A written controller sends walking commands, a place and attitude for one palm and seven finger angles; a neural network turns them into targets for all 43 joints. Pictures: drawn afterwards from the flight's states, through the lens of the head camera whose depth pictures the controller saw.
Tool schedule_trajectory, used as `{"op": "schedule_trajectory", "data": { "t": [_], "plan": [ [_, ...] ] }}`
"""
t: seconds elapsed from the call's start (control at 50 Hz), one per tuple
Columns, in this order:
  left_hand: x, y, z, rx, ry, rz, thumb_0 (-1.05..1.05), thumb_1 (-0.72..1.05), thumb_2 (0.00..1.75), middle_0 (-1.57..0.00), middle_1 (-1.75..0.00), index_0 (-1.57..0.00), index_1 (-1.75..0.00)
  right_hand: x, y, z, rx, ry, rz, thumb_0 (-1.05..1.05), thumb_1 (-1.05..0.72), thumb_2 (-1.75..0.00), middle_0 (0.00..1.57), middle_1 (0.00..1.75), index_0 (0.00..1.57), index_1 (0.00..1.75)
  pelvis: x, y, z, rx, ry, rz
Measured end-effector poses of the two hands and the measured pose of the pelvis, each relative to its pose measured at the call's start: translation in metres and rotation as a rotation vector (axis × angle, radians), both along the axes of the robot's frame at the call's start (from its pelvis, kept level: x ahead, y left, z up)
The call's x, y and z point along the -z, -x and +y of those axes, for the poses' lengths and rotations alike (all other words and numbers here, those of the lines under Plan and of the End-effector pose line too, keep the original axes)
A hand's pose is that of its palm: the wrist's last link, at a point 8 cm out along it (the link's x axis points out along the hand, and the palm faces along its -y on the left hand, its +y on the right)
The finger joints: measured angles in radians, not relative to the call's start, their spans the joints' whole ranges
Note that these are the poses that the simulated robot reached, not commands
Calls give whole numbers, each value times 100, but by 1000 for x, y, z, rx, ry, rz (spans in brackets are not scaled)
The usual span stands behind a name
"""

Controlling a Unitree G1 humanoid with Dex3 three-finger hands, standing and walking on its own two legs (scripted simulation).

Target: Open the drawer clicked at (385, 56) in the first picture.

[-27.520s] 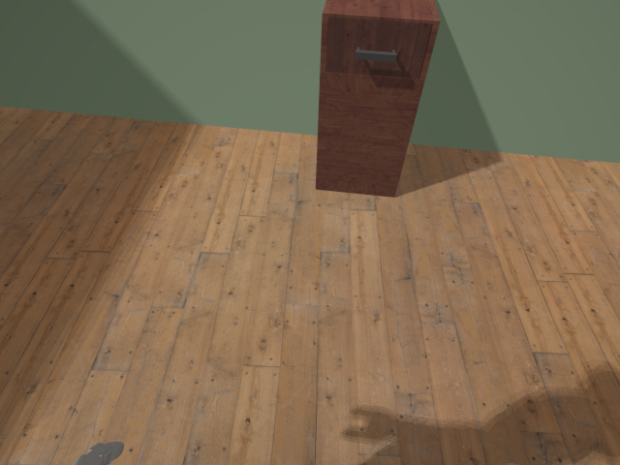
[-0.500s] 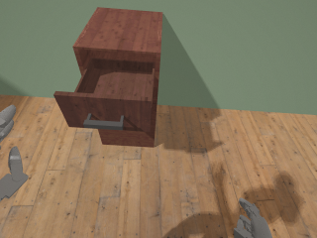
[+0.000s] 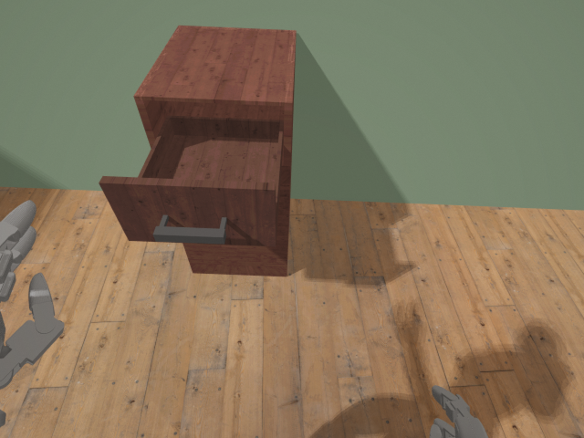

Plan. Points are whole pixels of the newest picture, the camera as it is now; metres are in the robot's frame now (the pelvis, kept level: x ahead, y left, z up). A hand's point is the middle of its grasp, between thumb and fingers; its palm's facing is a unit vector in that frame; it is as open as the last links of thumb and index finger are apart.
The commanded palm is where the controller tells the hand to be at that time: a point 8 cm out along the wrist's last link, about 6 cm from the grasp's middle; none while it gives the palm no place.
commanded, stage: stop stepping back and stand still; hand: left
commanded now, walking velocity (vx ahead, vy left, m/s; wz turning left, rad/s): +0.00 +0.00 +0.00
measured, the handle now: (192, 227) +0.52 +0.22 -0.08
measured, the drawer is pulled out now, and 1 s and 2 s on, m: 0.29 0.29 0.29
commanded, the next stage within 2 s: let the arm hang, fingers relaxed in 0.36 s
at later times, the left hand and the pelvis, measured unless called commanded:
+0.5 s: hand (62, 314) +0.22 +0.25 +0.13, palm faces +0.28 -0.83 -0.49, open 7.4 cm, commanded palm none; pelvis +0.02 +0.02 +0.00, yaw +1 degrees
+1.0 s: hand out of the picture -0.05 +0.21 -0.16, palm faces +0.02 -0.97 -0.22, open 7.3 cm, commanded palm none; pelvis +0.01 +0.02 +0.01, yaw +0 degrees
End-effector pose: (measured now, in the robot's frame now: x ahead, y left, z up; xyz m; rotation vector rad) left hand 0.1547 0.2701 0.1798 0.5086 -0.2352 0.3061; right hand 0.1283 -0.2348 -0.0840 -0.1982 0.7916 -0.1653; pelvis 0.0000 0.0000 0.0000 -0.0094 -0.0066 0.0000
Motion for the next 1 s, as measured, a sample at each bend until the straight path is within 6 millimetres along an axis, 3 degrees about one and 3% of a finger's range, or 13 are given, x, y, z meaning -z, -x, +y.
{"op": "schedule_trajectory", "data": {
  "t": [0.14,0.3,0.46,0.5,0.54,0.58,0.64,0.68,0.72,0.76,0.88,1.0],
  "plan": [
    [1,-15,7,9,-17,47,2,88,90,-21,-30,-21,-30,-13,-24,-2,10,25,-32,1,-90,-90,20,30,20,30,-5,-12,4,0,-7,9],
    [0,-23,10,16,-16,54,2,89,90,-21,-30,-21,-30,-21,-59,13,-23,-1,-86,1,-90,-90,20,30,20,30,-6,-20,7,-1,-1,14],
    [3,-23,18,-11,10,63,2,88,90,-21,-30,-21,-30,-23,-73,29,-55,-17,-91,1,-90,-90,21,30,20,30,-7,-24,12,-4,2,18],
    [30,-31,24,-5,-2,146,1,89,90,-21,-30,-21,-30,-14,-73,29,-98,-33,-79,1,-90,-90,21,30,20,30,-4,-22,15,-17,1,33],
    [87,-39,35,-45,72,357,1,89,90,-21,-30,-20,-30,2,-68,27,-118,-40,-16,1,-90,-90,21,30,20,30,-1,-20,19,-23,-2,39],
    [153,-35,39,-105,178,610,1,89,90,-20,-30,-20,-30,15,-57,24,-110,-41,49,1,-90,-90,21,30,20,30,1,-18,21,-22,-5,33],
    [240,-3,25,-155,311,976,1,90,90,-20,-30,-20,-29,25,-28,19,-70,-31,141,1,-90,-90,21,30,20,30,3,-16,22,-11,-12,12],
    [280,30,5,-154,379,1181,1,90,90,-20,-30,-19,-29,29,-2,15,-38,-20,214,1,-90,-90,21,30,20,30,2,-14,22,-3,-13,-2],
    [306,65,-17,-143,441,1345,1,91,90,-20,-30,-19,-29,33,27,13,-8,-9,304,1,-90,-90,20,30,20,30,-1,-12,21,3,-11,-11],
    [319,98,-28,-178,495,1449,1,94,90,-20,-30,-20,-29,35,57,12,15,-1,406,0,-90,-90,20,30,20,30,-3,-10,20,2,-7,-13],
    [322,172,-20,-296,533,1635,1,97,90,-21,-30,-20,-30,41,135,18,61,-17,667,1,-91,-90,20,30,20,30,-7,-9,18,-7,0,-13],
    [311,208,-13,-378,515,1717,1,93,90,-20,-30,-20,-29,48,172,36,91,-76,759,1,-91,-90,20,30,20,30,-8,-9,18,-6,-4,-19]
  ]
}}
